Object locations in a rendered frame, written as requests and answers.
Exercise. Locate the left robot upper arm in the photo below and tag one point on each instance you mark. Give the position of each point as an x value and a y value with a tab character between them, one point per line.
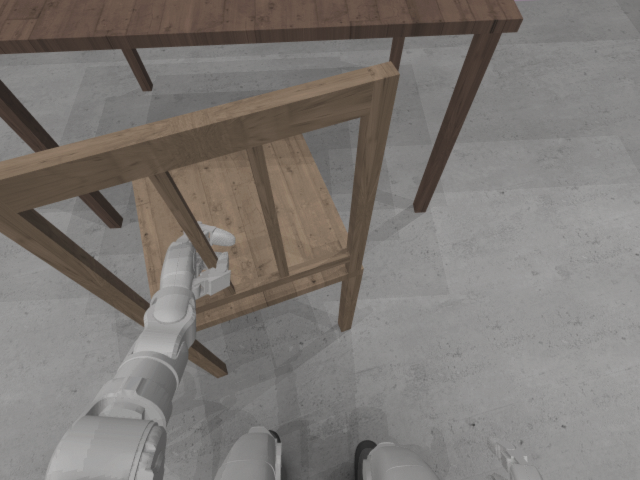
110	448

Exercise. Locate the robot left shin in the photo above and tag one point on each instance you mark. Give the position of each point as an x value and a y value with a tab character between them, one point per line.
260	429

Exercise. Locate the chair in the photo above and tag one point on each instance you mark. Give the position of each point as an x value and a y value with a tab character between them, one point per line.
243	167

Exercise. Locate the robot right hand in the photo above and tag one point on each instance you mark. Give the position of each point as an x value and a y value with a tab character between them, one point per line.
513	459

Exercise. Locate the left robot foot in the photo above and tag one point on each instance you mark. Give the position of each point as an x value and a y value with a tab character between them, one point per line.
275	435

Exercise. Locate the left robot forearm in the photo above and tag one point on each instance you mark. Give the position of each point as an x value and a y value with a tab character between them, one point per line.
149	376

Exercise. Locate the robot left hand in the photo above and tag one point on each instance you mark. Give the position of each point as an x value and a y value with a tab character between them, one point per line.
182	264

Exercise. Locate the table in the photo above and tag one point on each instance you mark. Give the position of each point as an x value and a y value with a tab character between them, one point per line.
35	26

